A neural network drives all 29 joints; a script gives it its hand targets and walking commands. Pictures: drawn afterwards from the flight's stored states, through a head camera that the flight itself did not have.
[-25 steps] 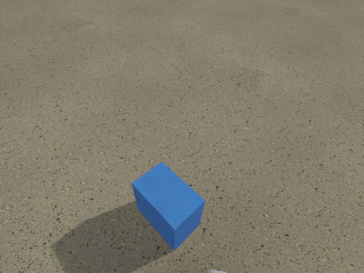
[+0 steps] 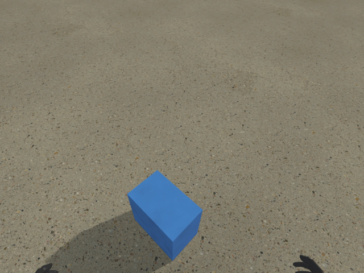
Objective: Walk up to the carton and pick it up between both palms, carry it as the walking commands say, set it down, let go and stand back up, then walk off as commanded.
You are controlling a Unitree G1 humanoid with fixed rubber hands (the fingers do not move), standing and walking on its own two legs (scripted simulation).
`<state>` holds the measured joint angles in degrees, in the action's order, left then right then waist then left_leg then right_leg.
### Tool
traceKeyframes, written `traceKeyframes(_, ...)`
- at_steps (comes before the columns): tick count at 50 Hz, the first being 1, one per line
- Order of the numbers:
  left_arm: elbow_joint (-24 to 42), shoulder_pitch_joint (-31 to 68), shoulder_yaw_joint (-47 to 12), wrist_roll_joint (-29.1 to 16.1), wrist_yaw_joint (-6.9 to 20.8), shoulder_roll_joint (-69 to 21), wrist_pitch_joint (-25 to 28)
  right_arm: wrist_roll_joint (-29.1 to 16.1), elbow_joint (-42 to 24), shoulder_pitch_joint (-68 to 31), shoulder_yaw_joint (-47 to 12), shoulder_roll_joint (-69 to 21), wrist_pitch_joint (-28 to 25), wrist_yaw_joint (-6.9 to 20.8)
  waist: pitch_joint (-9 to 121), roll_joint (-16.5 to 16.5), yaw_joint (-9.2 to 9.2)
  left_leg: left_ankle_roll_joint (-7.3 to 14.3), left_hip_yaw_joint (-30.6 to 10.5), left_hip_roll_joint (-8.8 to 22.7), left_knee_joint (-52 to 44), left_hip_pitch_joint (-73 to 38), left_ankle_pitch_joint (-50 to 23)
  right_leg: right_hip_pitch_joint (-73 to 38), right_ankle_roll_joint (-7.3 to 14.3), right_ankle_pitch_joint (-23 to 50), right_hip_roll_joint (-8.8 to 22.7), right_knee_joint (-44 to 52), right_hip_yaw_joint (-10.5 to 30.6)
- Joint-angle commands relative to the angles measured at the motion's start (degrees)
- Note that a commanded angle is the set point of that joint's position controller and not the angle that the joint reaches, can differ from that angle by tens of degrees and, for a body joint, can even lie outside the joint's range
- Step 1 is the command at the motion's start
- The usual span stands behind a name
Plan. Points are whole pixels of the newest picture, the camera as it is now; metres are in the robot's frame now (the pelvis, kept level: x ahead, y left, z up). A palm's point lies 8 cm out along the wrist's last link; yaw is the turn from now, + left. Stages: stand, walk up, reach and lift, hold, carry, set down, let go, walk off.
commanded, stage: walk up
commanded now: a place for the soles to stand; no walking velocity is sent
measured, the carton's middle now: (164, 215) +0.52 +0.05 -0.60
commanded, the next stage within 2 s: none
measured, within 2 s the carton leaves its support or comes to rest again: neither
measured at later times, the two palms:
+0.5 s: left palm out of the picture +0.13 +0.31 -0.06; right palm out of the picture +0.05 -0.36 -0.07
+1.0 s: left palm out of the picture +0.07 +0.17 -0.12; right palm out of the picture +0.28 -0.49 -0.05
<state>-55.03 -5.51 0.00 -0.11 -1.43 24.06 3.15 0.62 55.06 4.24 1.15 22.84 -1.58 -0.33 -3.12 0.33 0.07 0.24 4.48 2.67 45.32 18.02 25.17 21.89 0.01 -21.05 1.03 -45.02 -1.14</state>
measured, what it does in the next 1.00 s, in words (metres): steps to the right, turning left: right foot, then left foot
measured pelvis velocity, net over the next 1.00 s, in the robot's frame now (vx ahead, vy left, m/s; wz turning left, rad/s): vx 0.11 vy -0.17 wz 0.39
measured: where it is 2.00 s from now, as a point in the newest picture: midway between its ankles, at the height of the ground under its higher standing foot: outside the picture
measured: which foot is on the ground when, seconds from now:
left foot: down 0.00-0.72, up 0.74-0.96, down 0.98-1.00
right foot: down 0.00-0.38, up 0.40-0.68, down 0.70-0.98, up 1.00-1.00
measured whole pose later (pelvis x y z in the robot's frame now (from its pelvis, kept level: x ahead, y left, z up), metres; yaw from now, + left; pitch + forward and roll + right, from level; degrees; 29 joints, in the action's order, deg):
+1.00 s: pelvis +0.11 -0.17 -0.01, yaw +22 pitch -2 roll -1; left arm -39.5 -12.8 7.3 3.3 4.7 26.7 -5.0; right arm 1.4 49.2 23.2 4.2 26.3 -6.7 -6.2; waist -4.8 5.3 -3.3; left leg 4.8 6.7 -0.8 48.8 25.1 23.4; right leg 22.5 3.7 -26.8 4.2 -53.3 -11.3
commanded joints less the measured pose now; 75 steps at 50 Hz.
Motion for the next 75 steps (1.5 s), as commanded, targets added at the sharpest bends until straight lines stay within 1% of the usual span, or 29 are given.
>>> traceKeyframes(1,0.45,2.21,2.54,0.23,0.05,12.43,0.51,0.18,-0.91,-3.16,2.74,12.51,-0.49,0.05,4.45,-2.73,-0.07,4.11,-9.46,6.5,-17.06,0.09,-7.98,-4.44,4.28,13.23,5.22,10.14,9.02)
traceKeyframes(16,-3.96,5.17,2.04,0.56,0.54,10.97,0.25,0.3,4.27,-3.72,2.21,10.86,0.11,0.79,5.7,3.44,0.57,2.59,-5.51,4.13,-22.8,-9.38,-6.83,-5.87,3.04,10.69,7.0,21.98,11.68)
traceKeyframes(17,4.58,8.62,7.92,5.02,3.77,15.89,-2.36,-1.06,4.11,12.47,5.76,19.09,-1.29,-1.41,5.54,11.31,2.49,6.08,-19.67,9.7,-26.97,-8.03,3.8,-1.68,2.36,-12.9,3.3,11.67,2.68)
traceKeyframes(18,6.7,13.01,6.46,4.09,4.53,15.04,-4.18,-0.03,6.3,16.77,7.67,24.94,-2.04,-2.19,-0.59,0.19,3.79,9.8,-39.1,17.67,-35.71,-11.4,12.95,10.2,2.07,-15.42,-0.43,-3.39,1.26)
traceKeyframes(19,8.9,15.74,6.42,4.65,5.22,13.81,-5.05,0.34,5.39,17.46,8.53,26.37,-2.66,-3.17,-4.59,1.55,4.32,13.19,-46.87,22.95,-37.42,-14.26,13.32,20.07,0.51,-11.71,1.86,-11.39,6.14)
traceKeyframes(20,9.2,13.62,7.7,5.9,6.21,12.85,-5.11,-0.08,3.74,14.93,8.26,24.7,-3.63,-3.98,-3.94,2.67,4.29,14.87,-42.77,23.91,-35.89,-18.75,12.45,27.13,-1.07,-6.28,4.25,-13.69,9.05)
traceKeyframes(24,10.75,4.77,8.62,3.71,7.97,11.57,-6.02,0.13,-1.71,11.13,6.78,18.89,-4.76,-5.51,1.04,-1.96,-1.38,11.29,-26.13,13.67,-26.38,-17.8,-6.82,20.81,-0.77,1.45,5.83,-12.07,9.18)
traceKeyframes(27,16.85,11.59,9.42,3.74,9.09,10.67,-6.62,1.3,-3.25,15.07,7.97,21.31,-5.04,-5.78,1.16,-7.1,1.29,10.62,-25.08,12.7,-26.63,-7.53,-7.22,13.07,-0.65,-3.03,5.31,-9.17,7.7)
traceKeyframes(31,18.84,7.45,10.48,3.14,9.83,11.57,-6.63,1.75,-6.67,11.51,8.38,23.05,-4.79,-6.03,2.05,-14.52,-1.43,10.81,-21.09,12.38,-19.98,1.44,-9.96,3.01,0.17,-7.41,4.39,-0.45,4.67)
traceKeyframes(33,16.48,-3.01,11.6,3.76,8.8,13.11,-5.78,2.0,-8.75,9.94,6.94,19.18,-4.44,-6.2,5.63,-8.18,-7.61,7.15,-13.13,6.3,-6.01,16.17,-11.82,-17.54,1.91,-1.71,1.39,8.42,0.15)
traceKeyframes(34,14.92,-9.45,12.91,4.91,7.9,16.88,-5.34,1.94,-9.01,13.0,5.24,13.51,-4.16,-6.22,7.24,9.3,-10.65,4.24,-6.02,-2.8,11.63,25.08,-1.77,-25.67,3.94,-10.52,6.65,19.2,8.24)
traceKeyframes(35,17.56,-7.39,13.15,5.4,7.12,21.81,-5.02,0.77,-9.79,16.89,4.45,10.98,-3.93,-6.69,5.82,21.45,-8.51,0.76,-3.07,-7.36,22.16,31.59,13.52,-21.46,8.43,-20.12,21.26,31.29,30.66)
traceKeyframes(36,18.08,-3.3,14.25,4.43,6.93,23.68,-5.09,0.54,-8.7,16.97,6.52,16.09,-3.83,-7.21,5.27,12.19,-5.81,0.58,-4.84,-2.81,27.68,29.09,9.51,-17.27,13.9,-24.06,24.44,33.48,34.05)
traceKeyframes(38,18.63,-1.87,13.62,3.86,6.7,19.08,-5.05,0.67,-5.76,20.33,6.9,18.27,-3.73,-6.57,4.38,5.8,-3.33,2.17,-4.66,0.87,25.47,22.29,4.65,-12.54,13.08,-20.19,19.69,26.98,23.44)
traceKeyframes(44,21.51,0.28,10.42,3.46,5.82,14.41,-6.07,-0.46,-4.12,28.29,7.18,16.37,-4.22,-5.78,-0.75,12.83,0.32,2.49,-0.27,0.46,5.48,3.51,-0.82,4.08,16.31,-9.26,18.67,21.25,10.32)
traceKeyframes(46,23.2,2.51,8.77,3.35,5.92,10.0,-7.04,0.68,-1.83,38.42,8.43,17.95,-5.19,-6.59,1.79,4.5,5.96,4.94,-7.62,2.4,-8.37,-16.44,-3.38,18.63,11.09,-10.41,13.33,2.77,2.28)
traceKeyframes(47,24.47,2.03,7.42,2.92,5.84,6.43,-7.1,1.7,-2.84,40.78,10.35,25.26,-5.54,-7.84,0.36,-13.94,7.91,8.03,-34.95,15.7,-24.45,-20.44,9.39,30.27,5.48,-9.23,3.92,-17.11,-5.75)
traceKeyframes(48,23.86,0.63,8.41,3.06,5.49,10.9,-7.78,1.11,-7.6,31.93,9.37,26.88,-5.54,-7.93,-0.41,-6.59,3.84,10.66,-56.53,23.94,-31.14,-15.05,10.36,32.86,2.91,-8.67,2.39,-26.29,3.13)
traceKeyframes(49,21.22,-3.22,9.46,2.65,5.42,14.26,-8.25,0.71,-10.06,25.2,8.86,25.71,-5.58,-8.05,-1.84,0.62,-0.39,9.15,-50.56,24.24,-28.4,-12.56,1.73,28.74,2.31,-5.41,5.71,-26.77,5.92)
traceKeyframes(51,19.93,-6.21,8.91,2.05,5.21,14.04,-7.73,1.08,-10.37,24.66,8.68,23.07,-5.85,-8.3,1.63,-1.05,-0.3,9.44,-41.7,20.37,-19.9,-17.03,-17.26,28.35,1.13,-4.04,6.45,-27.01,7.64)
traceKeyframes(54,17.37,-8.29,9.42,1.87,4.68,14.36,-7.71,1.12,-11.01,20.26,7.48,20.14,-5.76,-7.2,-2.86,-6.22,-2.45,9.95,-31.06,13.64,-18.9,-1.37,-10.18,19.75,0.48,-2.54,6.25,-27.15,6.19)
traceKeyframes(58,14.56,-10.05,8.5,0.08,4.12,12.95,-6.92,0.9,-12.4,15.74,7.03,18.32,-4.72,-4.8,-3.18,-14.15,-1.5,9.87,-19.64,7.29,-16.42,5.05,-16.78,12.84,0.21,3.67,4.46,-21.49,2.27)
traceKeyframes(64,11.08,-13.34,8.22,-0.85,2.55,13.73,-3.97,1.59,-16.15,7.93,7.42,18.7,-0.09,-1.82,0.13,-24.28,-1.18,9.43,-16.94,3.26,-8.99,15.38,-2.77,-2.64,-0.73,-2.53,0.11,-5.72,-4.83)
traceKeyframes(66,9.4,-16.45,8.84,-0.02,1.39,15.16,-2.31,1.25,-16.9,8.7,6.76,16.35,1.15,-1.34,2.2,-13.74,-3.41,6.9,-14.69,0.0,2.92,17.99,-3.98,-8.98,-0.56,-2.22,-0.23,4.72,-3.15)
traceKeyframes(67,9.2,-18.42,9.43,1.04,0.53,18.4,-1.29,0.54,-17.23,10.48,5.72,13.05,1.43,-1.49,3.13,-0.77,-4.63,4.26,-12.1,-4.94,16.25,21.91,-2.06,-9.97,1.67,-7.91,7.67,13.87,10.58)
traceKeyframes(68,11.43,-14.88,10.3,1.94,0.27,24.07,-0.66,0.04,-17.49,12.06,5.09,10.21,1.56,-2.03,2.21,10.94,-2.46,0.98,-11.69,-8.11,26.41,25.37,10.26,-4.76,6.92,-12.13,22.54,23.62,34.88)
traceKeyframes(69,12.18,-9.85,10.98,1.93,0.38,26.53,-0.44,0.01,-16.32,11.96,6.17,14.06,1.91,-2.35,1.52,6.96,-1.49,0.26,-15.72,-4.82,31.05,24.24,10.75,-1.07,13.57,-14.13,28.41,27.63,43.06)
traceKeyframes(70,12.08,-6.49,10.96,1.96,0.12,26.21,-0.26,0.6,-14.95,11.56,6.95,17.25,2.04,-2.13,0.28,7.03,-1.15,1.03,-15.22,-2.52,32.96,23.16,9.33,1.45,15.05,-18.73,28.48,28.44,43.04)
traceKeyframes(75,9.82,-8.62,10.62,1.89,-1.17,22.25,0.46,1.7,-13.69,12.38,7.81,17.88,3.19,0.86,-3.07,11.76,-1.02,0.52,-12.13,-1.68,29.44,21.26,3.9,2.46,10.73,-14.49,20.98,19.53,21.46)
